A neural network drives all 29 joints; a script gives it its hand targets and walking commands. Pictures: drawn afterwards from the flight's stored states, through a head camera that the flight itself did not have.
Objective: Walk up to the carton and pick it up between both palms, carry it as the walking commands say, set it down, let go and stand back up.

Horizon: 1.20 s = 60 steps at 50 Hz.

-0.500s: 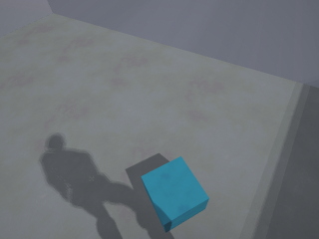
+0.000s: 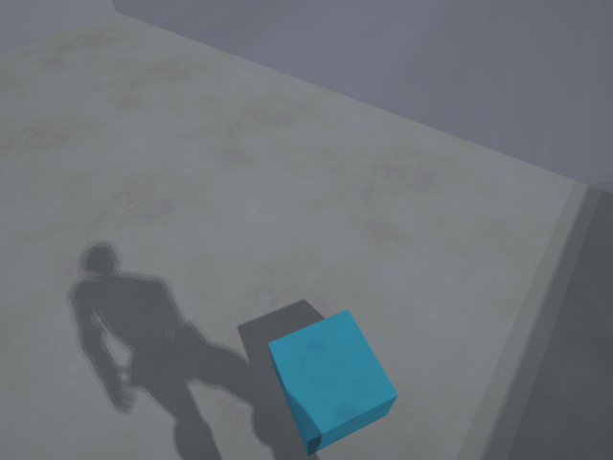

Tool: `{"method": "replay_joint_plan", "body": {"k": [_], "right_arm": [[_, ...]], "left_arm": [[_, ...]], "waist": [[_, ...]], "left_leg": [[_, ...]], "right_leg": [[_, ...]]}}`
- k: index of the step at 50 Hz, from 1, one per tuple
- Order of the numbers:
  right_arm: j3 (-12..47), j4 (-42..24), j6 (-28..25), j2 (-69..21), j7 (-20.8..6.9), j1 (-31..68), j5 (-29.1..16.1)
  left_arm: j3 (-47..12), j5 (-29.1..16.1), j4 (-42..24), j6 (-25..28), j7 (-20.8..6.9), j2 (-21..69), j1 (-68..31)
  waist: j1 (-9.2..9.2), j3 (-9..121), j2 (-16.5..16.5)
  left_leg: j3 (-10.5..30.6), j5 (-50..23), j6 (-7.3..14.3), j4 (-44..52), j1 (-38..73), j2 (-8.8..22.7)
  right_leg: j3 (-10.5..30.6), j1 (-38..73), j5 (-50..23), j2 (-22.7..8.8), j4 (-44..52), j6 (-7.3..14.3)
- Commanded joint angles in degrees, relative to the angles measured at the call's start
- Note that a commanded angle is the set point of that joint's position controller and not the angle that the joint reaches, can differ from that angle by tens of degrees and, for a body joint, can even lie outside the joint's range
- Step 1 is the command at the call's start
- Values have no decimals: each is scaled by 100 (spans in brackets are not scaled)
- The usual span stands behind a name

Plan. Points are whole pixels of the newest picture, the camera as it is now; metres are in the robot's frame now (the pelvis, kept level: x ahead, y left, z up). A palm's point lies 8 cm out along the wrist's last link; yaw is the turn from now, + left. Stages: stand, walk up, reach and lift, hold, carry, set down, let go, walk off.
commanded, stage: walk up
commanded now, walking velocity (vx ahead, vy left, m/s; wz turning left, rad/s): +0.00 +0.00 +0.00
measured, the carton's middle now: (328, 379) +0.44 -0.03 -0.68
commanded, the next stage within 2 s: none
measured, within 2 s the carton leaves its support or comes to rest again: neither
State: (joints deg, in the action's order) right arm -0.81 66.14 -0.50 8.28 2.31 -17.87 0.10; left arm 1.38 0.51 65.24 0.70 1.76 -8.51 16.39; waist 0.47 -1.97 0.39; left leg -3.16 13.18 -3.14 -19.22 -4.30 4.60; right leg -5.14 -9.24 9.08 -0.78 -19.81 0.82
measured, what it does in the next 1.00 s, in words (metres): steps to the right, turning left: right foot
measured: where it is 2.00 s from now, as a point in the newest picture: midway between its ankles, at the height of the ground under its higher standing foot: outside the picture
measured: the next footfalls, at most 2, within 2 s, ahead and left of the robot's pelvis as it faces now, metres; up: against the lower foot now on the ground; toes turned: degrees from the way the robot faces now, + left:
right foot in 0.86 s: +0.11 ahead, -0.27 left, +0.00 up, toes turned +11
left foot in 1.18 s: -0.01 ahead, -0.12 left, +0.00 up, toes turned +23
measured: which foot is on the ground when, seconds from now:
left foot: down 0.00-0.84, up 0.86-1.00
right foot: down 0.00-0.50, up 0.52-0.84, down 0.86-1.00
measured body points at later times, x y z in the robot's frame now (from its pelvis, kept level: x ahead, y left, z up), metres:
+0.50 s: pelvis +0.01 +0.02 +0.00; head +0.02 +0.02 +0.45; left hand +0.00 +0.24 -0.16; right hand -0.03 -0.21 -0.16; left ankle -0.03 +0.15 -0.75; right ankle +0.02 -0.11 -0.75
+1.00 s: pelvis +0.01 -0.14 -0.01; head +0.06 -0.15 +0.43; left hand +0.04 +0.14 -0.13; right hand +0.16 -0.42 -0.15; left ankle -0.06 -0.03 -0.67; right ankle +0.07 -0.28 -0.75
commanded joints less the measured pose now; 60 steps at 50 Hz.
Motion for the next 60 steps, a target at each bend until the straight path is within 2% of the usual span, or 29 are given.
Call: {"method": "replay_joint_plan", "body": {"k": [1, 24, 25, 26, 27, 28, 30, 32, 35, 37, 38, 40, 41, 42, 43, 44, 45, 46, 47, 48, 50, 51, 53, 54, 55, 57, 58, 59, 60], "right_arm": [[-53, -6, -20, 422, 16, -495, 1], [-62, -113, -63, 427, 9, -688, 26], [-197, -280, 17, 354, 85, -429, 78], [-404, -87, 201, 1373, 295, -1728, 357], [-614, -36, 227, 1807, 425, -2141, 376], [-698, -216, 220, 1874, 498, -1834, 264], [-642, -618, 168, 1588, 488, -1146, 88], [-595, -929, 148, 1414, 400, -800, 93], [-635, -1157, 166, 1662, 305, -1016, 179], [-707, -1374, 199, 1953, 249, -913, 194], [-740, -1476, 217, 2083, 224, -798, 200], [-769, -1749, 266, 2267, 192, -296, 214], [-752, -1867, 292, 2249, 178, -62, 215], [-641, -1883, 304, 1839, 162, -319, 258], [-484, -1922, 339, 1133, 157, -870, 324], [-382, -2065, 362, 1040, 175, -611, 261], [-460, -2022, 416, 1277, 139, -129, 200], [-499, -1983, 411, 1363, 51, 55, 186], [-511, -1865, 391, 1351, -19, 25, 172], [-477, -1710, 393, 1304, -82, -98, 150], [-401, -1613, 358, 1160, -172, -14, 135], [-365, -1695, 342, 1047, -203, 261, 125], [-298, -1814, 336, 922, -252, 741, 87], [-243, -1811, 321, 828, -262, 791, 72], [-197, -1770, 289, 763, -259, 755, 54], [-171, -1679, 217, 788, -236, 585, 48], [-204, -1626, 188, 922, -218, 490, 75], [-279, -1557, 162, 1241, -199, 377, 173], [-401, -1565, 134, 1642, -214, 649, 166]], "left_arm": [[64, -3, -85, 28, 16, -462, 335], [57, 1, -172, 19, 37, -460, 533], [121, 72, -576, -79, 112, -493, 131], [557, 171, -964, -358, -82, -1234, -569], [562, 266, -1264, -485, -131, -970, -639], [550, 252, -1386, -545, -132, -875, -460], [528, 202, -1692, -551, -178, -894, -499], [482, 183, -2023, -582, -227, -811, -692], [396, 138, -2365, -658, -306, -679, -1063], [422, 92, -2510, -678, -349, -749, -1006], [433, 71, -2542, -676, -363, -789, -884], [491, 27, -2429, -647, -390, -942, -301], [533, 22, -2256, -618, -370, -1037, 154], [599, 95, -2101, -551, -322, -1299, 490], [646, 179, -2032, -480, -270, -1746, 437], [743, 116, -2304, -444, -245, -2298, 137], [647, 103, -2309, -424, -207, -2110, -288], [538, 95, -2299, -379, -151, -1829, -505], [456, 89, -2236, -341, -88, -1594, -664], [418, 86, -2139, -307, -38, -1497, -702], [333, 137, -1994, -260, -26, -1321, -670], [319, 132, -1848, -239, -10, -1322, -558], [337, 113, -1574, -163, 16, -1469, -230], [328, 102, -1467, -141, 13, -1490, -197], [311, 93, -1368, -141, 4, -1478, -197], [261, 69, -1225, -141, -22, -1444, -205], [233, 78, -1197, -115, -44, -1387, -96], [153, 82, -1259, -70, -66, -1146, -71], [78, 25, -1246, -80, -44, -801, 42]], "waist": [[-16, -276, -4], [2, -289, 37], [-99, -229, 181], [-454, -773, -302], [-576, -683, 279], [-375, -455, 190], [-253, -304, 776], [-242, -143, 1300], [-363, -162, 1574], [-341, -60, 1852], [-284, 15, 1974], [10, 170, 2041], [268, 288, 1868], [406, 519, 896], [124, 606, -1037], [287, 1127, -2850], [199, 897, -2379], [74, 622, -1805], [-72, 445, -1456], [-175, 464, -1380], [-233, 436, -1273], [-203, 287, -1264], [-65, 221, -1117], [-59, 297, -1190], [-79, 364, -1292], [-210, 472, -1008], [-264, 452, -693], [-299, 427, 3], [-86, 165, 1033]], "left_leg": [[191, -449, 286, 398, -524, 276], [176, -616, 336, 397, -549, 305], [294, -858, 146, 12, -582, 362], [2294, -1981, 865, 379, -10, 1684], [3347, -2820, 1446, 517, 384, 2598], [3073, -2663, 1588, 379, 240, 2686], [2405, -1871, 1312, 59, -291, 2130], [2024, -1709, 1098, -95, -587, 1583], [1977, -2329, 1042, -305, -744, 1426], [2019, -2926, 1023, -385, -879, 1398], [1990, -3044, 959, -381, -995, 1346], [1806, -2584, 702, -463, -1486, 1077], [1646, -2197, 551, -716, -1771, 892], [1270, -1071, 357, -1593, -1860, 382], [666, 2361, 215, -2761, -2542, -399], [282, 2991, 80, -3954, -2624, -522], [446, 2732, 199, -4771, -2453, -352], [460, 2205, 259, -4992, -2540, -351], [413, 1845, 251, -5040, -2573, -346], [334, 1647, 265, -5054, -2429, -346], [139, 1479, 308, -4262, -2072, -438], [148, 1564, 311, -3741, -2005, -502], [269, 1743, 336, -2821, -1807, -557], [284, 1772, 364, -2374, -1556, -560], [240, 1658, 372, -1917, -1248, -592], [154, 517, 383, -566, -269, -553], [319, -271, 433, 166, 378, -358], [1162, -492, 631, 689, 1064, 425], [2037, -1603, 1075, 672, 558, 1439]], "right_leg": [[542, 153, -410, -525, 374, 31], [479, 246, -753, -532, 205, -61], [293, -113, -543, -585, -332, -219], [-643, -1796, 1159, 297, -1805, -476], [279, -2806, 1975, 95, -3121, -538], [764, -2878, 1900, -115, -4035, -589], [1146, -2813, 1327, -336, -4872, -525], [947, -2586, 998, -252, -4802, -477], [720, -2267, 1102, -165, -3632, -470], [577, -1809, 1296, -43, -3027, -491], [549, -1491, 1327, -11, -2690, -486], [454, -459, 1069, 28, -1479, -450], [274, 243, 329, -19, -635, -399], [345, 665, 153, -354, 70, -364], [1103, 846, -1071, -1434, 311, -301], [1914, 273, -1277, -2369, 420, 422], [1838, -143, -1522, -2134, 305, 643], [1437, -302, -1191, -1771, 179, 565], [1210, -272, -1209, -1560, 52, 519], [1108, -291, -1237, -1461, -14, 549], [995, -413, -379, -1316, 141, 554], [1182, -390, -512, -1439, 222, 635], [1528, -118, -1434, -1853, 226, 851], [1466, -32, -1827, -1900, 178, 883], [1377, -3, -2084, -1864, 127, 868], [1082, -288, -1900, -1740, -93, 590], [902, -688, -1272, -1627, -242, 296], [596, -1562, -210, -1261, -843, -90], [-218, -1718, 995, -545, -1190, -457]]}}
